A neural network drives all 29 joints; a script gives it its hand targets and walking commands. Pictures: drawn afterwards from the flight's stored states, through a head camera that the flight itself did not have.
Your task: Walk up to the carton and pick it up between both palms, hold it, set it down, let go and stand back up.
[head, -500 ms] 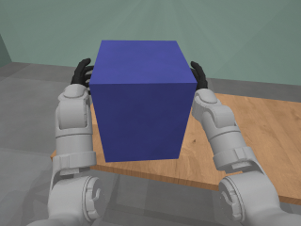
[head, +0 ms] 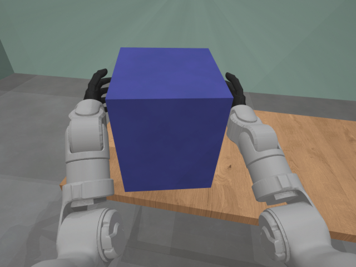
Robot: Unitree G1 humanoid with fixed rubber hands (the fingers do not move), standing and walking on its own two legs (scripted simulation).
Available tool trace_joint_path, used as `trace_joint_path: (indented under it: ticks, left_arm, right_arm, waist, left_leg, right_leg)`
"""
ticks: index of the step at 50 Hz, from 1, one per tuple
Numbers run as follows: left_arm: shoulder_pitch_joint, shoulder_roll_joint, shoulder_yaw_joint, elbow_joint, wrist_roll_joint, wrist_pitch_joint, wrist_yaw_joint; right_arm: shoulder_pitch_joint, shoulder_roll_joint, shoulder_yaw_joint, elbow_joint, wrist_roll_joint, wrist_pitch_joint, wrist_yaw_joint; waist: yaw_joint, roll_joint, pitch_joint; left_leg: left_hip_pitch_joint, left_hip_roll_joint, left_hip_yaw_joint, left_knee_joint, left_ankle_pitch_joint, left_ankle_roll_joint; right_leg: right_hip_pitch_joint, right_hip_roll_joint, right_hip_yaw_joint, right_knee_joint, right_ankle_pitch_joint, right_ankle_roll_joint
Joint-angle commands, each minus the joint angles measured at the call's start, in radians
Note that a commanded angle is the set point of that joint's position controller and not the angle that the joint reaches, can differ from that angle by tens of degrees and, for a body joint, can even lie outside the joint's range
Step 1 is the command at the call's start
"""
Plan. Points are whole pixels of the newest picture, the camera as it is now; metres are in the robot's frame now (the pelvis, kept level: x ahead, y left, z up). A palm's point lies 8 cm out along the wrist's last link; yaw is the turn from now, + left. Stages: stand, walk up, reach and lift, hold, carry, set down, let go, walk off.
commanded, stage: set down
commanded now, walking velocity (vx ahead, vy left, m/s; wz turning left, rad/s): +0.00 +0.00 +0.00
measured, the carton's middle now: (167, 119) +0.39 -0.01 +0.21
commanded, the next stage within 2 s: none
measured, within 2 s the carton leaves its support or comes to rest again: neither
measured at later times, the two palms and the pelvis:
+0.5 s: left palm (95, 103) +0.40 +0.15 +0.25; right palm (225, 115) +0.38 -0.14 +0.21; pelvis +0.01 +0.00 +0.00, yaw +2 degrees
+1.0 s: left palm (105, 115) +0.41 +0.13 +0.21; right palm (228, 123) +0.38 -0.16 +0.19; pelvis +0.01 +0.01 +0.00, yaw +1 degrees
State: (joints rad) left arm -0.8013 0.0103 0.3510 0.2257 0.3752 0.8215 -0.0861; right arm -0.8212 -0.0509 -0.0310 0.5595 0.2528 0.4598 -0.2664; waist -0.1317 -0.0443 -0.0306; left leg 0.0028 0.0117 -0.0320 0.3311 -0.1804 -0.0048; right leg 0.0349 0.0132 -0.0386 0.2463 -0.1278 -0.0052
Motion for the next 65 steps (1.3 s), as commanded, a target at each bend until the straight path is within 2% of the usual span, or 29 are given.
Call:
trace_joint_path:
  ticks: [1,7,10,13,16,18,21,25,28,31,34,40,44,48,52,56,60,65]
  left_arm:
    - [-0.626,-0.590,-0.423,-0.047,-0.175,-0.056,-0.131]
    - [-0.674,-0.580,-0.430,-0.047,-0.178,-0.109,-0.131]
    - [-0.677,-0.548,-0.377,0.027,-0.141,-0.161,-0.144]
    - [-0.623,-0.494,-0.287,0.111,-0.081,-0.206,-0.167]
    - [-0.565,-0.456,-0.222,0.152,-0.036,-0.239,-0.191]
    - [-0.527,-0.449,-0.208,0.161,-0.020,-0.257,-0.199]
    - [-0.470,-0.465,-0.232,0.141,-0.014,-0.281,-0.193]
    - [-0.436,-0.535,-0.363,0.052,-0.063,-0.315,-0.170]
    - [-0.449,-0.573,-0.478,-0.046,-0.116,-0.341,-0.137]
    - [-0.466,-0.573,-0.553,-0.102,-0.150,-0.362,-0.102]
    - [-0.457,-0.557,-0.558,-0.089,-0.148,-0.358,-0.084]
    - [-0.424,-0.521,-0.429,0.044,-0.099,-0.316,-0.102]
    - [-0.442,-0.512,-0.363,0.113,-0.079,-0.317,-0.115]
    - [-0.479,-0.522,-0.347,0.152,-0.082,-0.350,-0.114]
    - [-0.508,-0.542,-0.364,0.174,-0.097,-0.396,-0.104]
    - [-0.523,-0.553,-0.382,0.194,-0.108,-0.436,-0.090]
    - [-0.526,-0.553,-0.380,0.217,-0.108,-0.460,-0.081]
    - [-0.524,-0.540,-0.353,0.247,-0.102,-0.475,-0.078]
  right_arm:
    - [-0.806,0.597,0.328,-0.299,0.112,-0.051,0.108]
    - [-0.852,0.593,0.294,-0.305,0.069,-0.118,0.123]
    - [-0.848,0.561,0.218,-0.236,-0.017,-0.188,0.147]
    - [-0.770,0.515,0.117,-0.133,-0.122,-0.261,0.174]
    - [-0.699,0.475,0.049,-0.073,-0.194,-0.330,0.192]
    - [-0.662,0.458,0.035,-0.060,-0.219,-0.372,0.196]
    - [-0.619,0.445,0.064,-0.071,-0.225,-0.432,0.194]
    - [-0.651,0.448,0.168,-0.188,-0.187,-0.519,0.180]
    - [-0.680,0.459,0.240,-0.280,-0.155,-0.561,0.172]
    - [-0.672,0.457,0.277,-0.313,-0.137,-0.571,0.171]
    - [-0.647,0.449,0.279,-0.285,-0.134,-0.555,0.173]
    - [-0.610,0.432,0.192,-0.164,-0.164,-0.506,0.185]
    - [-0.611,0.420,0.114,-0.112,-0.204,-0.504,0.200]
    - [-0.614,0.414,0.051,-0.077,-0.248,-0.523,0.212]
    - [-0.622,0.418,0.022,-0.050,-0.279,-0.550,0.221]
    - [-0.626,0.426,0.023,-0.021,-0.291,-0.572,0.227]
    - [-0.628,0.439,0.036,0.005,-0.291,-0.581,0.230]
    - [-0.625,0.459,0.044,0.028,-0.291,-0.576,0.230]
  waist:
    - [-0.006,0.063,-0.288]
    - [-0.005,0.066,-0.304]
    - [0.004,0.055,-0.252]
    - [0.009,0.040,-0.170]
    - [0.009,0.028,-0.125]
    - [0.006,0.021,-0.109]
    - [-0.002,0.020,-0.122]
    - [-0.017,0.025,-0.258]
    - [-0.027,0.048,-0.363]
    - [-0.023,0.076,-0.400]
    - [-0.010,0.074,-0.359]
    - [0.022,0.035,-0.216]
    - [0.019,0.025,-0.191]
    - [0.001,0.030,-0.215]
    - [-0.011,0.041,-0.261]
    - [-0.009,0.048,-0.294]
    - [0.003,0.043,-0.303]
    - [0.019,0.027,-0.302]
  left_leg:
    - [-0.010,-0.057,0.056,-0.044,0.181,-0.014]
    - [0.026,-0.061,0.052,-0.038,0.166,-0.011]
    - [0.029,-0.057,0.059,-0.071,0.080,0.004]
    - [0.006,-0.051,0.071,-0.116,-0.017,0.025]
    - [0.010,-0.049,0.084,-0.124,-0.014,0.032]
    - [0.030,-0.047,0.089,-0.116,0.033,0.030]
    - [0.083,-0.044,0.093,-0.078,0.176,0.009]
    - [0.177,-0.043,0.091,0.011,0.435,-0.031]
    - [0.223,-0.040,0.078,0.060,0.572,-0.054]
    - [0.226,-0.038,0.062,0.075,0.595,-0.063]
    - [0.189,-0.037,0.054,0.056,0.521,-0.053]
    - [0.059,-0.039,0.072,-0.042,0.231,-0.012]
    - [0.055,-0.037,0.085,-0.069,0.147,-0.006]
    - [0.107,-0.031,0.090,-0.063,0.152,-0.024]
    - [0.159,-0.026,0.087,-0.041,0.217,-0.048]
    - [0.176,-0.025,0.084,-0.021,0.286,-0.062]
    - [0.143,-0.031,0.083,-0.017,0.311,-0.057]
    - [0.067,-0.043,0.087,-0.033,0.271,-0.036]
  right_leg:
    - [0.130,0.058,-0.028,0.007,0.161,0.045]
    - [0.101,0.051,-0.046,-0.001,0.135,0.051]
    - [0.074,0.042,-0.063,-0.020,0.051,0.047]
    - [0.083,0.027,-0.074,-0.033,-0.025,0.042]
    - [0.110,0.017,-0.086,-0.039,-0.030,0.041]
    - [0.121,0.016,-0.098,-0.043,0.006,0.044]
    - [0.139,0.024,-0.118,-0.036,0.107,0.050]
    - [0.192,0.039,-0.130,-0.007,0.317,0.046]
    - [0.205,0.042,-0.129,0.020,0.413,0.043]
    - [0.193,0.035,-0.123,0.034,0.432,0.043]
    - [0.179,0.026,-0.116,0.036,0.412,0.049]
    - [0.159,0.010,-0.105,0.014,0.263,0.062]
    - [0.122,0.013,-0.116,-0.003,0.179,0.060]
    - [0.079,0.018,-0.134,-0.013,0.147,0.056]
    - [0.060,0.023,-0.145,-0.012,0.174,0.055]
    - [0.065,0.026,-0.145,-0.003,0.229,0.054]
    - [0.095,0.023,-0.134,0.010,0.295,0.058]
    - [0.155,0.013,-0.112,0.028,0.372,0.069]
